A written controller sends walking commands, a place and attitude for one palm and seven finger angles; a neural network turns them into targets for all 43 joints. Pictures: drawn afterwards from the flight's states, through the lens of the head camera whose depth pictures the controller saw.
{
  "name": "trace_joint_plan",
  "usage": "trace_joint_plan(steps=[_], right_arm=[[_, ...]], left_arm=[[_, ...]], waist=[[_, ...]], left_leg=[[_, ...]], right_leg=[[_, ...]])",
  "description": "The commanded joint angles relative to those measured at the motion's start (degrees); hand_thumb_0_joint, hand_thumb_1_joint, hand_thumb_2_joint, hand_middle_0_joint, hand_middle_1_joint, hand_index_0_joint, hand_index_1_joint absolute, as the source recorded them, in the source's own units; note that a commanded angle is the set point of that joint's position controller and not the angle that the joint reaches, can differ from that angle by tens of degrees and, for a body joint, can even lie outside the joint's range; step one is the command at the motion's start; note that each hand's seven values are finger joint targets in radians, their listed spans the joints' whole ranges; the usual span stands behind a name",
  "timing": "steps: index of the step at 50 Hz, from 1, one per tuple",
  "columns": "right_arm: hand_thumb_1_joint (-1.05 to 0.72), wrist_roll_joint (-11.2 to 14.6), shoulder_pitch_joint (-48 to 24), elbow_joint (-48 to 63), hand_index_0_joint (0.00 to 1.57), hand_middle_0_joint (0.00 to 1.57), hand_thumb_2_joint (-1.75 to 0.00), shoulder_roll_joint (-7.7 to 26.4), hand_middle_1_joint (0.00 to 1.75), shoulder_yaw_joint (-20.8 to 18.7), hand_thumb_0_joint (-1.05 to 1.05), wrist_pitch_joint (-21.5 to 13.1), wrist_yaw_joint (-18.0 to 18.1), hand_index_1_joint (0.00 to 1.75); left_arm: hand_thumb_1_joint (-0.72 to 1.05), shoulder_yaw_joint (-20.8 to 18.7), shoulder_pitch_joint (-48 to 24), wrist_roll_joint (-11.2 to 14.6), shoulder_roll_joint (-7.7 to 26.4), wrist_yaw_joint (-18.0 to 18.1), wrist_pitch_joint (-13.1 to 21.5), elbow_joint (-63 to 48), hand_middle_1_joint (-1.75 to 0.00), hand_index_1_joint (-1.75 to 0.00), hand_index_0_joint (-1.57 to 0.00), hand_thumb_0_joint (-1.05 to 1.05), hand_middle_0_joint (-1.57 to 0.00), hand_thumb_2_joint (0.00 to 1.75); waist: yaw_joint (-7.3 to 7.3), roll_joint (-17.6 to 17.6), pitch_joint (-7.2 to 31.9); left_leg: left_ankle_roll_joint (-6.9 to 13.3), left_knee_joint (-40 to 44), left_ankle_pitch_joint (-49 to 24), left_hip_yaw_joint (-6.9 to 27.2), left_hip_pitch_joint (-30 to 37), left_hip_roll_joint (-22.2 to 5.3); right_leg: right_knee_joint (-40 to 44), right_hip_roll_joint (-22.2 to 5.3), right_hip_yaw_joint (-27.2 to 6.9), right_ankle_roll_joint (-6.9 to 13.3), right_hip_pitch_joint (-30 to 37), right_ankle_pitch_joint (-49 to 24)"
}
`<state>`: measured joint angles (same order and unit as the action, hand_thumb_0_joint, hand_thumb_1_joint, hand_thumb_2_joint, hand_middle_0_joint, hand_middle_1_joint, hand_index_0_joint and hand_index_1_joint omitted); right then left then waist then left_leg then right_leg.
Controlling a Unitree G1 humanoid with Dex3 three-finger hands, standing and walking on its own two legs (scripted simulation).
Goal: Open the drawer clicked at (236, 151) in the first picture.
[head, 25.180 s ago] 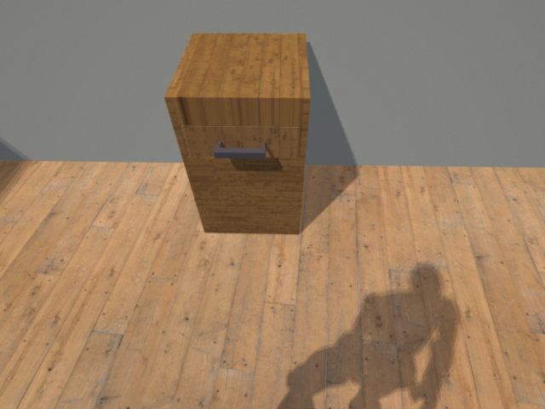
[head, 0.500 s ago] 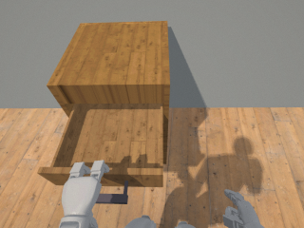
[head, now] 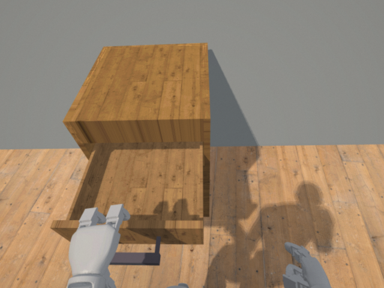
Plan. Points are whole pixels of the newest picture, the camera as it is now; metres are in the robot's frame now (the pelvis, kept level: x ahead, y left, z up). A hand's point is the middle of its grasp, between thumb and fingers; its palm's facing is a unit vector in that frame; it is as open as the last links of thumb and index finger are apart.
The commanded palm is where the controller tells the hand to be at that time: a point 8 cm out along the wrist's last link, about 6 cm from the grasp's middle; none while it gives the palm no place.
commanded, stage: lift the hand off the handle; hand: left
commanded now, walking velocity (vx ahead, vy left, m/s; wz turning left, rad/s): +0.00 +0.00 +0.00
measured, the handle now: (129, 249) +0.24 +0.20 -0.16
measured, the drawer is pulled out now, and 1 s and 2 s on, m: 0.28 0.28 0.28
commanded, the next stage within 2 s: draw the hand back to the body in 0.26 s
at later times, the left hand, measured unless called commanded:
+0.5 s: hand (104, 241) +0.21 +0.20 +0.00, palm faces +0.02 -0.12 -0.99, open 13.8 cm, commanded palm +0.18 +0.21 +0.06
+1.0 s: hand (67, 233) +0.20 +0.23 +0.09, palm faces +0.10 -0.25 -0.96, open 13.9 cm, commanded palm +0.16 +0.24 +0.14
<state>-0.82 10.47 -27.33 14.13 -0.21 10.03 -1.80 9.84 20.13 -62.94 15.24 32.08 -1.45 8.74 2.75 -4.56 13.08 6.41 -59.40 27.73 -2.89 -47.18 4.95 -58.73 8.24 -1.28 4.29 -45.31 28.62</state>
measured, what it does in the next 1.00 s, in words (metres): stands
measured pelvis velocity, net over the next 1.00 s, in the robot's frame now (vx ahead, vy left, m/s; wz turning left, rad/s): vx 0.01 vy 0.00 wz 0.00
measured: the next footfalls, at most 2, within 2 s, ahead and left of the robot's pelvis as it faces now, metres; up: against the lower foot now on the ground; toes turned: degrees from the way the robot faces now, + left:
none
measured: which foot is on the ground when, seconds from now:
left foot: down 0.00-1.00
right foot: down 0.00-1.00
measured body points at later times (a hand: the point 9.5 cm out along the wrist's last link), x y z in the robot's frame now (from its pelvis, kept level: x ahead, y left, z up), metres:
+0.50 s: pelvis +0.01 +0.00 +0.01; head +0.04 -0.03 +0.46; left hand +0.21 +0.21 +0.06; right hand +0.20 -0.23 -0.09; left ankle +0.01 +0.05 -0.67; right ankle -0.01 -0.08 -0.67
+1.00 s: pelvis +0.01 +0.00 +0.04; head +0.01 -0.04 +0.49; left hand +0.19 +0.24 +0.14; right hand +0.23 -0.21 -0.04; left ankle +0.01 +0.05 -0.67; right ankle -0.01 -0.08 -0.67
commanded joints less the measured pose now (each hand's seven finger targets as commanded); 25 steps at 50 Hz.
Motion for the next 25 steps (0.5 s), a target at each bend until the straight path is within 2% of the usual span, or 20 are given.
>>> trace_joint_plan(steps=[1, 4, 7, 10, 11, 12, 13, 14, 15, 16, 18, 19, 20, 21, 22, 25], right_arm=[[-0.9, 0.2, -5.9, 9.5, 0.2, 0.2, -0.9, 5.6, 0.3, -2.4, 0.0, -2.7, 0.1, 0.3], [-0.9, 0.2, -5.6, 9.1, 0.2, 0.2, -0.9, 5.6, 0.3, -2.4, 0.0, -3.0, 0.1, 0.3], [-0.9, 0.3, -5.7, 9.3, 0.2, 0.2, -0.9, 5.7, 0.3, -2.3, 0.0, -2.9, 0.1, 0.3], [-0.9, 0.4, -5.5, 9.4, 0.2, 0.2, -0.9, 5.7, 0.3, -2.6, 0.0, -3.1, 0.1, 0.3], [-0.9, 0.5, -5.4, 9.3, 0.2, 0.2, -0.9, 5.9, 0.3, -2.4, 0.0, -3.0, 0.2, 0.3], [-0.9, 0.5, -5.1, 9.1, 0.2, 0.2, -0.9, 5.9, 0.3, -2.4, 0.0, -3.1, 0.1, 0.3], [-0.9, 0.6, -5.3, 9.2, 0.2, 0.2, -0.9, 5.8, 0.3, -2.5, 0.0, -3.1, 0.3, 0.3], [-0.9, 0.4, -5.1, 9.3, 0.2, 0.2, -0.9, 5.8, 0.3, -2.4, 0.0, -3.1, 0.2, 0.3], [-0.9, 0.5, -5.2, 9.4, 0.2, 0.2, -0.9, 5.9, 0.3, -2.6, 0.0, -3.2, 0.2, 0.3], [-0.9, 0.4, -5.0, 9.7, 0.2, 0.2, -0.9, 5.9, 0.3, -2.6, 0.0, -3.2, 0.2, 0.3], [-0.9, 0.4, -5.1, 9.9, 0.2, 0.2, -0.9, 5.7, 0.3, -2.7, 0.0, -3.4, 0.0, 0.3], [-0.9, 0.3, -5.1, 10.2, 0.2, 0.2, -0.9, 5.8, 0.3, -2.7, 0.0, -3.4, -0.1, 0.3], [-0.9, 0.4, -5.4, 10.4, 0.2, 0.2, -0.9, 5.6, 0.3, -2.7, 0.0, -3.4, 0.0, 0.3], [-0.9, 0.4, -5.4, 10.5, 0.2, 0.2, -0.9, 5.7, 0.3, -2.5, 0.0, -3.3, 0.2, 0.3], [-0.9, 0.2, -5.4, 10.5, 0.2, 0.2, -0.9, 5.6, 0.3, -2.4, 0.0, -3.4, -0.1, 0.3], [-0.9, 0.8, -6.1, 10.3, 0.2, 0.2, -0.9, 5.3, 0.3, -2.3, 0.0, -3.6, -0.5, 0.3]], left_arm=[[-0.5, -3.6, -3.3, 1.0, 6.5, 1.7, 0.2, -12.1, -1.2, -1.2, -0.3, 0.0, -0.3, 0.3], [-0.5, -4.0, -3.4, 0.7, 7.0, 1.3, 0.3, -11.5, -1.2, -1.2, -0.3, 0.0, -0.3, 0.3], [-0.5, -4.7, -3.8, 0.5, 7.9, 1.0, 0.4, -12.2, -1.2, -1.2, -0.3, 0.0, -0.3, 0.3], [-0.5, -3.2, -4.2, 0.5, 6.3, 0.7, 0.0, -11.7, -1.2, -1.2, -0.3, 0.0, -0.3, 0.3], [-0.5, -4.1, -4.4, 0.8, 7.1, 0.5, -0.2, -11.0, -1.2, -1.2, -0.3, 0.0, -0.3, 0.3], [-0.5, -4.6, -4.1, 0.5, 7.5, 0.4, -0.3, -10.1, -1.2, -1.2, -0.3, 0.0, -0.3, 0.3], [-0.5, -3.9, -4.1, 0.8, 6.8, 0.3, -0.2, -10.2, -1.2, -1.2, -0.3, 0.0, -0.3, 0.3], [-0.5, -4.3, -4.3, 0.6, 7.2, 0.2, -0.2, -9.9, -1.2, -1.2, -0.3, 0.0, -0.3, 0.3], [-0.5, -4.1, -4.3, 0.6, 6.9, 0.2, 0.1, -10.5, -1.2, -1.2, -0.3, 0.0, -0.3, 0.3], [-0.5, -5.2, -4.1, 0.7, 8.0, 0.4, 0.2, -11.6, -1.2, -1.2, -0.3, 0.0, -0.3, 0.3], [-0.5, -4.1, -2.5, 0.6, 7.1, 0.3, 0.6, -12.8, -1.2, -1.2, -0.3, 0.0, -0.3, 0.3], [-0.5, -5.8, -1.9, 0.5, 8.9, 0.6, 0.8, -15.1, -1.2, -1.2, -0.3, 0.0, -0.3, 0.3], [-0.5, -6.1, -1.1, 1.0, 9.3, 0.8, 1.1, -17.1, -1.2, -1.2, -0.3, 0.0, -0.3, 0.3], [-0.5, -8.4, -0.6, 1.2, 11.6, 1.1, 1.1, -18.2, -1.2, -1.2, -0.3, 0.0, -0.3, 0.3], [-0.5, -8.6, 0.0, 0.8, 11.5, 1.2, 1.1, -19.6, -1.2, -1.2, -0.3, 0.0, -0.3, 0.3], [-0.5, -7.9, 3.6, 1.9, 10.1, 0.8, 0.9, -19.5, -1.2, -1.2, -0.3, 0.0, -0.3, 0.3]], waist=[[-0.91, 4.0, 8.4], [-1.02, 6.1, 8.1], [-0.72, 4.6, 7.4], [-1.04, 3.5, 5.8], [-1.23, 4.0, 5.0], [-0.73, 4.6, 5.9], [-0.98, 4.2, 5.4], [-0.87, 5.7, 6.7], [-0.85, 5.1, 6.8], [-0.49, 4.5, 8.0], [-0.06, 2.5, 8.6], [0.47, 2.5, 10.8], [0.6, 1.1, 11.1], [0.81, 1.4, 11.4], [0.99, 1.9, 12.5], [0.86, 2.4, 8.5]], left_leg=[[-3.6, 9.0, -15.0, 6.8, 13.1, -3.5], [-3.3, 9.0, -14.2, 6.2, 12.9, -3.5], [-3.4, 9.7, -13.9, 6.2, 13.5, -3.4], [-3.4, 10.2, -13.2, 6.2, 13.9, -3.5], [-3.4, 10.4, -13.0, 6.3, 13.5, -3.5], [-3.4, 10.2, -12.9, 6.1, 13.3, -3.5], [-3.3, 10.2, -12.9, 6.2, 13.2, -3.4], [-3.3, 9.9, -12.8, 5.9, 12.8, -3.5], [-3.3, 9.8, -13.3, 5.9, 13.0, -3.4], [-3.5, 9.9, -14.5, 6.1, 13.3, -3.4], [-3.5, 9.8, -16.5, 5.8, 14.8, -3.3], [-3.6, 9.8, -17.5, 5.8, 15.9, -3.5], [-3.5, 10.2, -18.7, 5.8, 16.7, -3.2], [-3.7, 10.2, -20.1, 6.1, 17.1, -3.2], [-3.8, 10.2, -21.2, 5.8, 18.0, -3.2], [-4.0, 11.6, -23.6, 6.4, 18.7, -3.5]], right_leg=[[10.7, -3.4, -4.8, 0.6, 5.1, -14.3], [11.5, -3.6, -5.7, 0.3, 5.6, -14.9], [12.0, -3.5, -6.1, 0.4, 5.8, -14.3], [12.5, -3.6, -5.2, 0.5, 5.0, -12.6], [12.8, -3.6, -5.6, 0.6, 5.2, -12.8], [12.4, -3.5, -5.6, 0.4, 5.3, -12.5], [12.7, -3.5, -5.8, 0.5, 5.6, -13.2], [12.5, -3.6, -6.1, 0.3, 6.0, -13.2], [12.5, -3.6, -6.5, 0.4, 6.2, -14.2], [12.0, -3.5, -6.9, 0.7, 7.1, -15.4], [11.7, -3.5, -6.4, 0.8, 7.3, -17.2], [11.5, -3.4, -6.8, 0.8, 7.8, -17.4], [11.9, -3.5, -6.6, 0.9, 9.6, -19.3], [11.8, -3.4, -7.4, 1.1, 10.4, -20.7], [11.8, -3.4, -7.7, 1.0, 10.6, -21.7], [12.4, -3.3, -6.4, 0.9, 10.8, -23.1]])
